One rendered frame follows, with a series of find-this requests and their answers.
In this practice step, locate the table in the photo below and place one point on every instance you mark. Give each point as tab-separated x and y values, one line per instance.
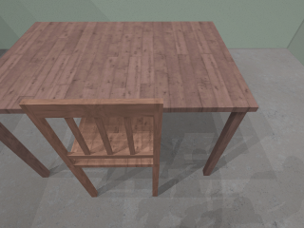
184	63

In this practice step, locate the chair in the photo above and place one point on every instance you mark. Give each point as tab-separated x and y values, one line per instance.
124	132

